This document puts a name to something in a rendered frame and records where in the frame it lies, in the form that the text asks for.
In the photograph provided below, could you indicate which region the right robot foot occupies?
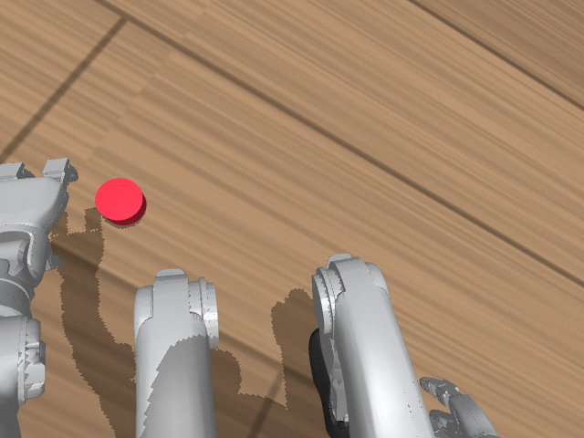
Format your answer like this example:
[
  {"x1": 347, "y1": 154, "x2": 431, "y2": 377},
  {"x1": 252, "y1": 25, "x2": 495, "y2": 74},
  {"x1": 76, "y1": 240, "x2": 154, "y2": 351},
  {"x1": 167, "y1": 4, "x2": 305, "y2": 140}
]
[{"x1": 308, "y1": 328, "x2": 350, "y2": 438}]

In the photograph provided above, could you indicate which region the left robot arm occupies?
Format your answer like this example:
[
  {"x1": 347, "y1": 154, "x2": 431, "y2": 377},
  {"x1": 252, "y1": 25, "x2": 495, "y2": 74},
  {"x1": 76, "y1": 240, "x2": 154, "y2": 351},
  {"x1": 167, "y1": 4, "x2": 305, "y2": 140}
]
[{"x1": 0, "y1": 224, "x2": 50, "y2": 438}]

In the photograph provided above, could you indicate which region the left robot hand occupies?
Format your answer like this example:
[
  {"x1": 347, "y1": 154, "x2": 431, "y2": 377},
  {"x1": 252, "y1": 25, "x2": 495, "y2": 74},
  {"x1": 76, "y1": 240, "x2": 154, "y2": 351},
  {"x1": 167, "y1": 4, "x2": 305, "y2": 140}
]
[{"x1": 0, "y1": 158, "x2": 78, "y2": 271}]

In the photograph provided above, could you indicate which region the tin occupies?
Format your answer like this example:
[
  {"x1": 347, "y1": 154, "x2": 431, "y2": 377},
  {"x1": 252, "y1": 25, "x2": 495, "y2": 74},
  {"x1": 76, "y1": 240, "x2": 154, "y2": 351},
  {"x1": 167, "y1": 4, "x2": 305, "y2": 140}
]
[{"x1": 95, "y1": 178, "x2": 147, "y2": 225}]

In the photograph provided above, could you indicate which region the right robot hand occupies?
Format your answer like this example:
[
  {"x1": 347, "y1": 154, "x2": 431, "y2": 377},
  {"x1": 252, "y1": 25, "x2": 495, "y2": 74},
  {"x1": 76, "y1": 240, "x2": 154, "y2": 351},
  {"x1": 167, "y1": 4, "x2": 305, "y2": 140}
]
[{"x1": 419, "y1": 377, "x2": 498, "y2": 438}]

